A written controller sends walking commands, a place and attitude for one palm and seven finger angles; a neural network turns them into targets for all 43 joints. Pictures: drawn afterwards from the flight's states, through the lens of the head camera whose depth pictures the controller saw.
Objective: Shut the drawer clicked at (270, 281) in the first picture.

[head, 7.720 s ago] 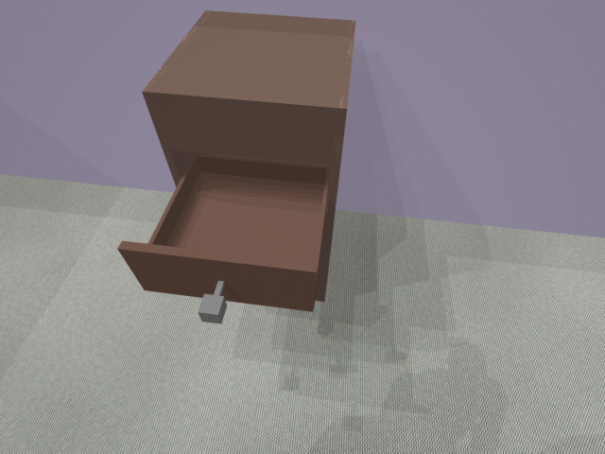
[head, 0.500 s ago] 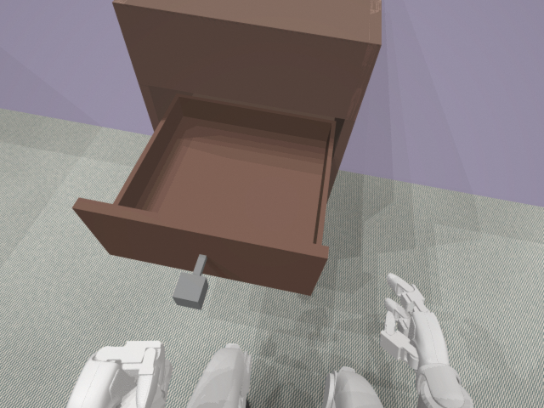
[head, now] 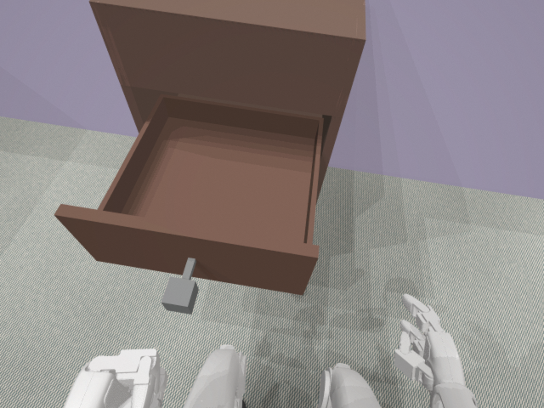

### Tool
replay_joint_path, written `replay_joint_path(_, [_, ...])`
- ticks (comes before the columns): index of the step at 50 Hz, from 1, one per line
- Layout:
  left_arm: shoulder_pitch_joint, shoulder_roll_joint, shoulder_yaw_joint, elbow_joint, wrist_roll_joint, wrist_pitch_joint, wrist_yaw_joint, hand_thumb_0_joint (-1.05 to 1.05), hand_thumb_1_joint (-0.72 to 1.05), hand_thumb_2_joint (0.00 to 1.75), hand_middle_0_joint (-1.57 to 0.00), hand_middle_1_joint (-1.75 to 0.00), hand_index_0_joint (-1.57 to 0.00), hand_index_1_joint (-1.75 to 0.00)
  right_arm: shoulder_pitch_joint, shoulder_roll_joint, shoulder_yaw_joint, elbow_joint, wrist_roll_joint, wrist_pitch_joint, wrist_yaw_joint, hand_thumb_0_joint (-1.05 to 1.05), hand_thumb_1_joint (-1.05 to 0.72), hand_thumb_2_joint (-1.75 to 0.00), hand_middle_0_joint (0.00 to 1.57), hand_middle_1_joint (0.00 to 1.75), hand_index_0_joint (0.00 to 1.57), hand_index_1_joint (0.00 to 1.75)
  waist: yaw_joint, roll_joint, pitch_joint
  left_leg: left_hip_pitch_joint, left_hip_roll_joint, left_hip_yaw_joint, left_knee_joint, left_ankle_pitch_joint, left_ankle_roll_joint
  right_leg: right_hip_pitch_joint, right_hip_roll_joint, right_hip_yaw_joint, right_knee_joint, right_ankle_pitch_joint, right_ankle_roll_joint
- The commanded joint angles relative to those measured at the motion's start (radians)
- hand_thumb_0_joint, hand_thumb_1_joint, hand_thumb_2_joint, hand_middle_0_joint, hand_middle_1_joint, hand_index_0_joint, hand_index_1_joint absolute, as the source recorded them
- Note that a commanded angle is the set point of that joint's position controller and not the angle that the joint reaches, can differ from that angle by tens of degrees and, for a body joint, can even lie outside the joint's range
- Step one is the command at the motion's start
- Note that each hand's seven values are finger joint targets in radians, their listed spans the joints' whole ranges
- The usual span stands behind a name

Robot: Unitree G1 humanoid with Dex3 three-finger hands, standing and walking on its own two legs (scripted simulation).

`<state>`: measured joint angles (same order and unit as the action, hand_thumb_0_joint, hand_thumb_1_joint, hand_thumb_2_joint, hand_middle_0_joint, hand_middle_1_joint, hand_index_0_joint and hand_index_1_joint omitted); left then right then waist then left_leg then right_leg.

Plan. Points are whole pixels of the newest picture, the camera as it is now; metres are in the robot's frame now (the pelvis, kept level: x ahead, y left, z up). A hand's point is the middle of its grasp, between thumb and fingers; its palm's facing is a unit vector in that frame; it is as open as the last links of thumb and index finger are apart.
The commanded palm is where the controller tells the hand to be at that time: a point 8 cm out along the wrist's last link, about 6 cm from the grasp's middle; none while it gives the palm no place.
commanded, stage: bring the fist close to the handle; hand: left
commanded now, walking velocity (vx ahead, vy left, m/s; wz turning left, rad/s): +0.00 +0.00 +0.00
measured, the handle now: (184, 283) +0.30 +0.17 -0.04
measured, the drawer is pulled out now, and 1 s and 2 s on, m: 0.30 0.30 0.29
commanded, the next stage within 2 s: push the drawer shut in 1.42 s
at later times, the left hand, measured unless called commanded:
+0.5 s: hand (186, 379) +0.16 +0.13 +0.01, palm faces -0.07 -1.00 -0.02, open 3.3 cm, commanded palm +0.14 +0.19 +0.01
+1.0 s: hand (192, 351) +0.20 +0.14 -0.04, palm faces -0.07 -1.00 -0.02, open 3.2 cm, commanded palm +0.19 +0.19 -0.04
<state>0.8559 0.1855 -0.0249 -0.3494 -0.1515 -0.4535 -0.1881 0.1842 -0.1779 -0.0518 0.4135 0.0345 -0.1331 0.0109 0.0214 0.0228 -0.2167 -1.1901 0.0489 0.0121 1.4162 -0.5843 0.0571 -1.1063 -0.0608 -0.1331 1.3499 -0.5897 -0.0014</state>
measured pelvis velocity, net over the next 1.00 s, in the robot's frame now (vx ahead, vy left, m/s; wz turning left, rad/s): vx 0.00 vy -0.02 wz -0.01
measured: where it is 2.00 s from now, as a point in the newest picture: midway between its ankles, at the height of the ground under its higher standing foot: outside the picture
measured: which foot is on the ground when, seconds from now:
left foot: down 0.00-1.00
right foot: down 0.00-1.00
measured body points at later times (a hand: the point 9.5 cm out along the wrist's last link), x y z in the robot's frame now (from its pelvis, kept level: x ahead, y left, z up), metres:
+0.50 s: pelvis +0.00 -0.02 -0.03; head +0.09 +0.00 +0.41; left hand +0.16 +0.18 +0.02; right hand +0.23 -0.24 -0.09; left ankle +0.05 +0.08 -0.60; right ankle +0.03 -0.13 -0.60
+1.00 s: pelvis +0.00 -0.02 -0.06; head +0.12 +0.00 +0.37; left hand +0.20 +0.19 -0.04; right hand +0.22 -0.25 -0.14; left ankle +0.05 +0.08 -0.60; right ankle +0.03 -0.13 -0.60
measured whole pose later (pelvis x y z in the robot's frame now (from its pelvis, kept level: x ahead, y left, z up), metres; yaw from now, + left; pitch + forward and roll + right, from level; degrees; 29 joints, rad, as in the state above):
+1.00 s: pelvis +0.00 -0.02 -0.06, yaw -1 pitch +28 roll -4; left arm 0.48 0.20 0.06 -0.05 -0.19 -0.54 -0.24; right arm 0.10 -0.21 -0.03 0.51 0.01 -0.13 0.00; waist 0.00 0.01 -0.24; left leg -1.47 0.07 -0.02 1.63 -0.64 0.02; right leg -1.39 -0.05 -0.15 1.58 -0.67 -0.04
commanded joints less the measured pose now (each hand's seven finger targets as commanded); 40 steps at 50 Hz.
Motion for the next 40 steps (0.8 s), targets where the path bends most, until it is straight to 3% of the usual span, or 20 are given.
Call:
replay_joint_path(1, [0.129, 0.034, 0.019, -0.204, -0.019, -0.079, -0.018, 0.00, 0.90, 0.90, -1.40, -1.60, -1.40, -1.60, -0.084, -0.129, -0.055, -0.188, 0.002, -0.063, -0.008, 0.00, -0.90, -0.90, 0.20, 0.30, 0.20, 0.30, 0.002, 0.027, -0.175, 0.223, -0.037, -0.099, -0.270, 0.174, -0.031, 0.100, 0.070, 0.041, -0.176, 0.070, -0.041])
replay_joint_path(5, [0.065, 0.040, 0.043, -0.103, -0.017, -0.097, -0.030, 0.00, 0.90, 0.90, -1.40, -1.60, -1.40, -1.60, -0.094, -0.130, -0.055, -0.163, -0.001, -0.061, -0.018, 0.00, -0.90, -0.90, 0.20, 0.30, 0.20, 0.30, -0.019, -0.024, -0.115, 0.145, -0.041, -0.090, -0.224, 0.119, -0.028, 0.062, 0.071, 0.054, -0.174, 0.033, -0.039])
replay_joint_path(8, [0.013, 0.037, 0.037, -0.094, -0.020, -0.124, -0.043, 0.00, 0.90, 0.90, -1.40, -1.60, -1.40, -1.60, -0.092, -0.136, -0.049, -0.161, -0.006, -0.066, -0.021, 0.00, -0.90, -0.90, 0.20, 0.30, 0.20, 0.30, -0.019, 0.002, -0.137, 0.125, -0.043, -0.085, -0.198, 0.089, -0.027, 0.039, 0.069, 0.067, -0.157, 0.005, -0.041])
replay_joint_path(13, [-0.021, 0.049, 0.049, -0.107, -0.029, -0.133, -0.055, 0.00, 0.90, 0.90, -1.40, -1.60, -1.40, -1.60, -0.091, -0.139, -0.050, -0.156, -0.009, -0.069, -0.017, 0.00, -0.90, -0.90, 0.20, 0.30, 0.20, 0.30, -0.009, 0.042, -0.206, 0.138, -0.041, -0.079, -0.170, 0.142, -0.025, 0.040, 0.067, 0.076, -0.131, 0.047, -0.044])
replay_joint_path(17, [-0.054, 0.068, 0.085, -0.075, -0.037, -0.108, -0.054, 0.00, 0.90, 0.90, -1.40, -1.60, -1.40, -1.60, -0.095, -0.138, -0.053, -0.142, -0.007, -0.055, -0.025, 0.00, -0.90, -0.90, 0.20, 0.30, 0.20, 0.30, -0.012, 0.008, -0.223, 0.105, -0.041, -0.071, -0.140, 0.157, -0.023, 0.052, 0.066, 0.091, -0.131, 0.063, -0.041])
replay_joint_path(21, [-0.093, 0.060, 0.079, -0.043, -0.036, -0.091, -0.052, 0.00, 0.90, 0.90, -1.40, -1.60, -1.40, -1.60, -0.101, -0.142, -0.049, -0.137, -0.009, -0.046, -0.025, 0.00, -0.90, -0.90, 0.20, 0.30, 0.20, 0.30, -0.020, 0.011, -0.219, 0.079, -0.042, -0.070, -0.125, 0.145, -0.023, 0.037, 0.065, 0.094, -0.125, 0.048, -0.040])
replay_joint_path(24, [-0.125, 0.067, 0.094, -0.004, -0.038, -0.096, -0.044, 0.00, 0.90, 0.90, -1.40, -1.60, -1.40, -1.60, -0.107, -0.139, -0.049, -0.121, -0.011, -0.046, -0.031, 0.00, -0.90, -0.90, 0.20, 0.30, 0.20, 0.30, -0.027, -0.020, -0.214, 0.043, -0.041, -0.069, -0.101, 0.134, -0.022, 0.023, 0.066, 0.105, -0.124, 0.032, -0.038])
replay_joint_path(34, [-0.234, 0.092, 0.125, 0.048, -0.044, -0.141, -0.044, 0.00, 0.90, 0.90, -1.40, -1.60, -1.40, -1.60, -0.110, -0.156, -0.043, -0.087, -0.018, -0.056, -0.034, 0.00, -0.90, -0.90, 0.20, 0.30, 0.20, 0.30, -0.026, 0.020, -0.273, 0.007, -0.039, -0.063, -0.050, 0.145, -0.023, -0.019, 0.063, 0.116, -0.072, 0.038, -0.042])
replay_joint_path(37, [-0.237, 0.071, 0.114, 0.064, -0.052, -0.138, -0.049, 0.00, 0.90, 0.90, -1.40, -1.60, -1.40, -1.60, -0.104, -0.159, -0.045, -0.085, -0.019, -0.056, -0.029, 0.00, -0.90, -0.90, 0.20, 0.30, 0.20, 0.30, -0.030, 0.011, -0.295, 0.012, -0.040, -0.063, -0.040, 0.169, -0.023, -0.018, 0.060, 0.113, -0.060, 0.070, -0.039])
replay_joint_path(39, [-0.253, 0.090, 0.137, 0.081, -0.052, -0.134, -0.047, 0.00, 0.90, 0.90, -1.40, -1.60, -1.40, -1.60, -0.109, -0.160, -0.045, -0.074, -0.017, -0.052, -0.031, 0.00, -0.90, -0.90, 0.20, 0.30, 0.20, 0.30, -0.025, 0.002, -0.302, 0.006, -0.039, -0.068, -0.036, 0.180, -0.023, -0.024, 0.064, 0.108, -0.047, 0.078, -0.040])
replay_joint_path(40, [-0.256, 0.065, 0.111, 0.094, -0.052, -0.130, -0.050, 0.00, 0.90, 0.90, -1.40, -1.60, -1.40, -1.60, -0.108, -0.161, -0.045, -0.079, -0.018, -0.051, -0.029, 0.00, -0.90, -0.90, 0.20, 0.30, 0.20, 0.30, -0.037, -0.009, -0.290, -0.003, -0.040, -0.065, -0.028, 0.171, -0.022, -0.033, 0.061, 0.112, -0.052, 0.074, -0.038])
